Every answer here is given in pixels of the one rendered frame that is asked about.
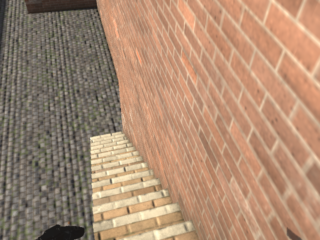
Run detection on stairs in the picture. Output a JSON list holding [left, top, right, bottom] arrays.
[[90, 131, 199, 240]]

